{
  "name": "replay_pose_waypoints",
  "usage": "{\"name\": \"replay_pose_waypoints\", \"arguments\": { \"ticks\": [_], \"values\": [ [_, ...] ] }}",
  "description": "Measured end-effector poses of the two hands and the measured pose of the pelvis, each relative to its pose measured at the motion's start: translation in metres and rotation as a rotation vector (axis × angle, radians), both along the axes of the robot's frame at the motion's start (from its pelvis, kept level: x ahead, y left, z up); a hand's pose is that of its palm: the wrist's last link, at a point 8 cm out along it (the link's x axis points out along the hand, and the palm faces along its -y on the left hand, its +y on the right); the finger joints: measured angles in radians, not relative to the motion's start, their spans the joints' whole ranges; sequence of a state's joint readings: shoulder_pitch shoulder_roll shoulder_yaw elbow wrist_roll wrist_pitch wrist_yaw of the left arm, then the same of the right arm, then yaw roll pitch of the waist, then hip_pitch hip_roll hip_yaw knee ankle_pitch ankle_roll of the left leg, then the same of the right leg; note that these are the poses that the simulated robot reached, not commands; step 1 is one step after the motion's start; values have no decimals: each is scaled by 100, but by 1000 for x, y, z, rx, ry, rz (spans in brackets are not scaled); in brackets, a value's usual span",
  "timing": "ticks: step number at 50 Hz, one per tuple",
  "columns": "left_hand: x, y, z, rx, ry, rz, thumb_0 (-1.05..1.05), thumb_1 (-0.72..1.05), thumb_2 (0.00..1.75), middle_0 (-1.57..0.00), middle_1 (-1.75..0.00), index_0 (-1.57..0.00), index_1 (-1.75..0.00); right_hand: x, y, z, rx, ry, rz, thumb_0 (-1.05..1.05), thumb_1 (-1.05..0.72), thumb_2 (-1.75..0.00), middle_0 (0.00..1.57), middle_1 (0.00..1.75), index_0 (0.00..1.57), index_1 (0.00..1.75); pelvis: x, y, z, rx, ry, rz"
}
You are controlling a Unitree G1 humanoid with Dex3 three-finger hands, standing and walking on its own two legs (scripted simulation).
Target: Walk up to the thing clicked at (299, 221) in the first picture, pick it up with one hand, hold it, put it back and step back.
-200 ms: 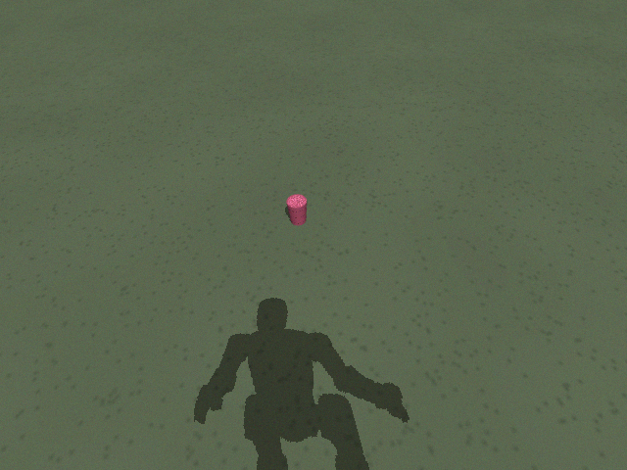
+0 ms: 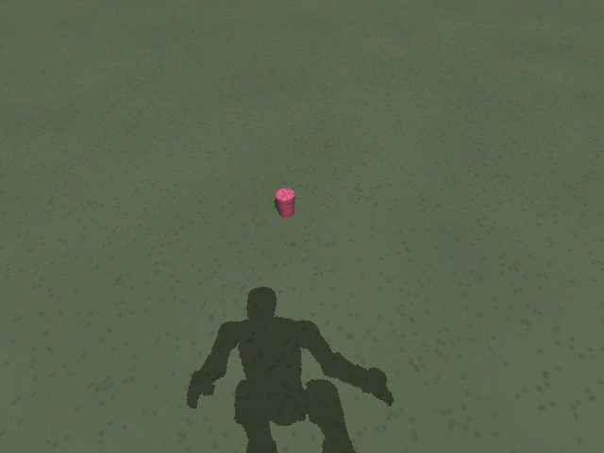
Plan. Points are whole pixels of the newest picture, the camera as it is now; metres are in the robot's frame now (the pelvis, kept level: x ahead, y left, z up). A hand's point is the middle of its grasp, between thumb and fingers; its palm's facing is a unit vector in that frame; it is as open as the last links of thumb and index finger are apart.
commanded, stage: stand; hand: left
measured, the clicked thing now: (286, 203) +1.26 +0.13 -0.72
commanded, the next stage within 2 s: walk up in 0.92 s
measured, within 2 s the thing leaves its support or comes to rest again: neither
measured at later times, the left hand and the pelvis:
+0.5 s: hand out of the picture +0.08 +0.25 -0.15, palm faces -0.02 -0.94 -0.34, open 7.3 cm; pelvis +0.00 +0.00 +0.00, yaw +0 degrees
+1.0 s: hand out of the picture +0.08 +0.25 -0.15, palm faces -0.03 -0.94 -0.33, open 7.3 cm; pelvis +0.01 +0.00 +0.00, yaw -1 degrees
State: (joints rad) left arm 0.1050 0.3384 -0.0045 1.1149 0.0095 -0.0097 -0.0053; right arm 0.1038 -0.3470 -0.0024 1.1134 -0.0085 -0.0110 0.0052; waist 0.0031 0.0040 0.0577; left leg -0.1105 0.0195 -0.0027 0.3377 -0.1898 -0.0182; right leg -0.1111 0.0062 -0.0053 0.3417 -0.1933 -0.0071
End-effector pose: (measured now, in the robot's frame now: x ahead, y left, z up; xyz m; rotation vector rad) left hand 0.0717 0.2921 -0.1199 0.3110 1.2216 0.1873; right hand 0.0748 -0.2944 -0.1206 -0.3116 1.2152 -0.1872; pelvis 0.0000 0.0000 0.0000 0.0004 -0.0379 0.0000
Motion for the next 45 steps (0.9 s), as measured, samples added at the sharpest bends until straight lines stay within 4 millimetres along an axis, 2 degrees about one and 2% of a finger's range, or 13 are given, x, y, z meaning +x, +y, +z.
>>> {"name": "replay_pose_waypoints", "arguments": {
  "ticks": [14, 45],
  "values": [
    [5, 0, 1, 1, -12, 1, 1, 91, 90, -21, -30, -20, -30, 1, -1, 1, -4, 1, -1, 1, -91, -89, 20, 30, 21, 30, 2, 0, 0, 0, -2, 1],
    [-2, 2, 1, 6, 9, 7, 1, 91, 90, -21, -30, -20, -30, -2, -2, 0, -2, 16, -1, 1, -91, -89, 20, 30, 21, 30, 3, -1, 1, 0, 0, 2]
  ]
}}
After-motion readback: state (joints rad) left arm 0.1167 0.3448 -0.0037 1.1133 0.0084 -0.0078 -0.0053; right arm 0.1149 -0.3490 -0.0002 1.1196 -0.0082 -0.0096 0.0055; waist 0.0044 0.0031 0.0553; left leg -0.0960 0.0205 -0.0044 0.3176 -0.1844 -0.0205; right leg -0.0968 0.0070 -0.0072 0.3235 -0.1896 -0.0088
